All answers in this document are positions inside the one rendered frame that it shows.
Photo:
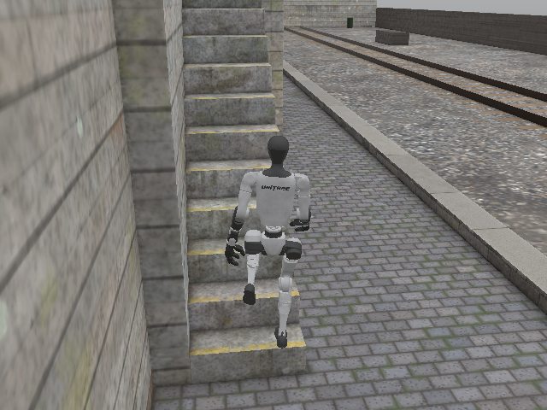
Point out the right robot forearm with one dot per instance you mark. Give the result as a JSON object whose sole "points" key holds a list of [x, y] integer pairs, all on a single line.
{"points": [[305, 223]]}

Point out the left robot forearm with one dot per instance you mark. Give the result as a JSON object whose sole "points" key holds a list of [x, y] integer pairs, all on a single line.
{"points": [[235, 229]]}

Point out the right robot hand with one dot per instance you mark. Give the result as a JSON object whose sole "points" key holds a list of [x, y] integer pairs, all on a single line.
{"points": [[297, 223]]}

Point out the left robot hand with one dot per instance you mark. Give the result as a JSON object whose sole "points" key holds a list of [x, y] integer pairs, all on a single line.
{"points": [[229, 253]]}

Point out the robot right upper arm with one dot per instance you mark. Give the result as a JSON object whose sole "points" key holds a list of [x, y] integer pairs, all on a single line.
{"points": [[302, 183]]}

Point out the humanoid robot torso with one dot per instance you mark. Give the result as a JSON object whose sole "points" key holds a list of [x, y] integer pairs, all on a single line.
{"points": [[274, 204]]}

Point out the robot left upper arm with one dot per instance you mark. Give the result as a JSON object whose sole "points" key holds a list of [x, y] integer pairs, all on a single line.
{"points": [[244, 195]]}

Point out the robot left thigh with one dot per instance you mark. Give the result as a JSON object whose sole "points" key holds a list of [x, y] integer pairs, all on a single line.
{"points": [[252, 242]]}

